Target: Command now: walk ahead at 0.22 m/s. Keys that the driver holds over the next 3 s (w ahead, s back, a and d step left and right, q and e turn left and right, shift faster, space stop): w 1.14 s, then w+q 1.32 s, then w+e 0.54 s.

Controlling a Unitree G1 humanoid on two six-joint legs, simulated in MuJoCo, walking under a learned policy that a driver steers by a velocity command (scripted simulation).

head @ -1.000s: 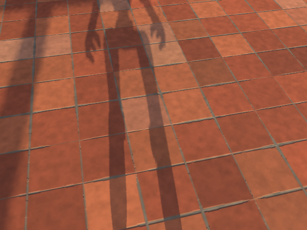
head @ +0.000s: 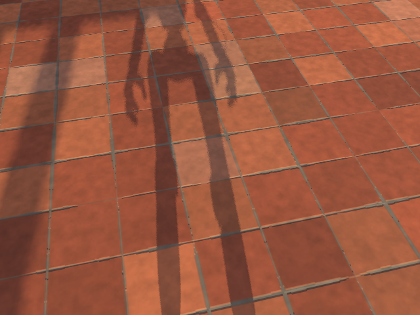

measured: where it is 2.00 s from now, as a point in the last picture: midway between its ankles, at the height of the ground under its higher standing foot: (198, 184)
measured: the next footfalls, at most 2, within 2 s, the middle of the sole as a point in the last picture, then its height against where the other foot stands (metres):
left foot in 0.44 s outside the picture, level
right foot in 0.96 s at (254, 287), level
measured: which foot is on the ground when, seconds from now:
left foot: down 0.00-0.12, up 0.14-0.42, down 0.44-0.96, up 0.98-1.00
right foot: down 0.00-0.44, up 0.46-0.94, down 0.96-1.00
